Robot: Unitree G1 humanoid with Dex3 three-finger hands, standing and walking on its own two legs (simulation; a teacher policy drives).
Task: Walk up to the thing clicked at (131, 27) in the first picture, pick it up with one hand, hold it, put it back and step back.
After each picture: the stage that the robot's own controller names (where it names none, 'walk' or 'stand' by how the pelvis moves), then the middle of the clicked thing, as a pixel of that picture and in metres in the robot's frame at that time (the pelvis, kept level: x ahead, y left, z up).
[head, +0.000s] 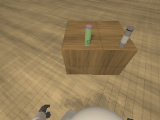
stand; (125, 37) +0.90 -0.36 -0.04
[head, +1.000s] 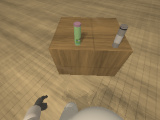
walk; (119, 37) +0.81 -0.25 -0.01
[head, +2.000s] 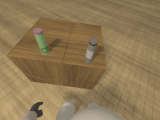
walk; (90, 51) +0.56 +0.03 -0.01
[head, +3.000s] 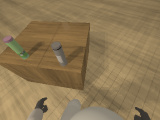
stand; (60, 55) +0.46 +0.29 -0.02
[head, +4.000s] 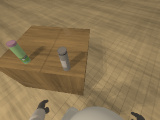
walk; (64, 60) +0.45 +0.23 -0.04
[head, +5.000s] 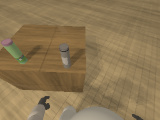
stand; (65, 57) +0.48 +0.22 -0.03
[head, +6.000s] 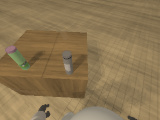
stand; (68, 63) +0.44 +0.20 -0.05
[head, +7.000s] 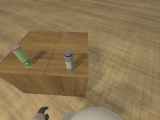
stand; (69, 61) +0.47 +0.20 -0.05
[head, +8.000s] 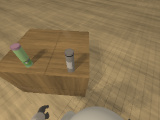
stand; (70, 61) +0.46 +0.19 -0.05
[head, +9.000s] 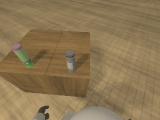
stand; (70, 62) +0.46 +0.18 -0.05
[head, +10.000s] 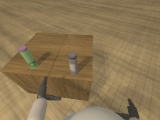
rise first; (73, 64) +0.45 +0.18 -0.04
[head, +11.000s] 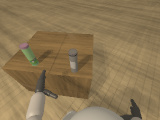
go down; (73, 61) +0.48 +0.17 -0.04
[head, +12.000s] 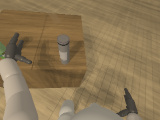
go down; (64, 51) +0.47 +0.17 +0.03
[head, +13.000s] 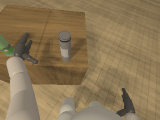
close in; (65, 48) +0.48 +0.17 +0.03
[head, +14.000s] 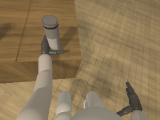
close; (53, 38) +0.50 +0.19 +0.08
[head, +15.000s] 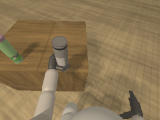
lift; (62, 57) +0.37 +0.17 +0.13
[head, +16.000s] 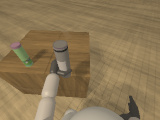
lift; (63, 61) +0.32 +0.18 +0.15
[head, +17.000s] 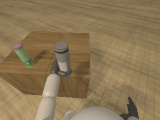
hold; (64, 62) +0.32 +0.17 +0.15
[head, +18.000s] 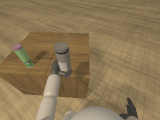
hold; (64, 62) +0.33 +0.17 +0.14
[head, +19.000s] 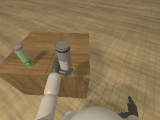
crouch; (65, 61) +0.33 +0.17 +0.15
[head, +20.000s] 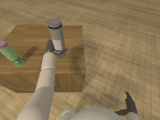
crouch; (58, 41) +0.46 +0.20 +0.17
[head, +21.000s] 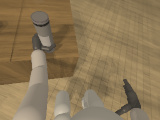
lower; (45, 36) +0.51 +0.21 +0.09
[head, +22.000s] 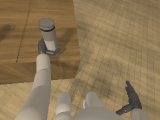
lower; (51, 41) +0.49 +0.20 +0.07
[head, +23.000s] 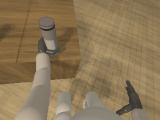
lower; (51, 40) +0.49 +0.20 +0.07
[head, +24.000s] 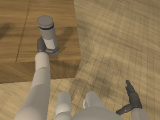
lower; (50, 39) +0.50 +0.20 +0.07
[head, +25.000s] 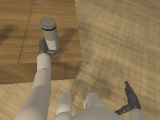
draw back; (52, 40) +0.49 +0.20 +0.07
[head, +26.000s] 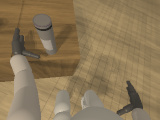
rise; (48, 39) +0.48 +0.20 +0.07
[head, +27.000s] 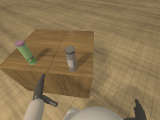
sink last; (71, 60) +0.46 +0.19 +0.00
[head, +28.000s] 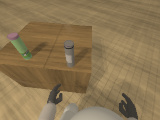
stand; (69, 55) +0.48 +0.19 +0.01
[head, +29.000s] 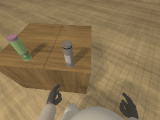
stand; (68, 55) +0.47 +0.20 +0.02
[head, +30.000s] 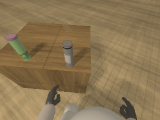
stand; (68, 55) +0.48 +0.19 +0.02
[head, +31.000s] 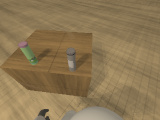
stand; (71, 60) +0.49 +0.18 -0.05
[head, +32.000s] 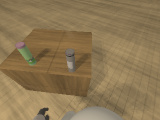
stand; (71, 61) +0.47 +0.18 -0.05
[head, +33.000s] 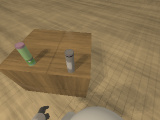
stand; (70, 62) +0.47 +0.19 -0.05
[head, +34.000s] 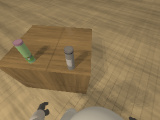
walk; (70, 59) +0.47 +0.19 -0.04
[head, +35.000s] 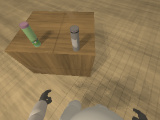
walk; (75, 39) +0.62 +0.18 -0.02
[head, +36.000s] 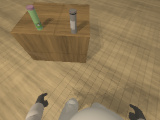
walk; (73, 22) +0.88 +0.25 -0.02
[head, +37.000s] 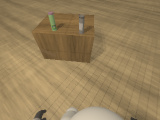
stand; (81, 25) +1.10 +0.21 -0.03
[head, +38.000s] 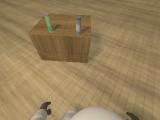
stand; (78, 26) +1.10 +0.22 -0.05
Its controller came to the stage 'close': yes
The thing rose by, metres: 0.19
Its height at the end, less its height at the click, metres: +0.00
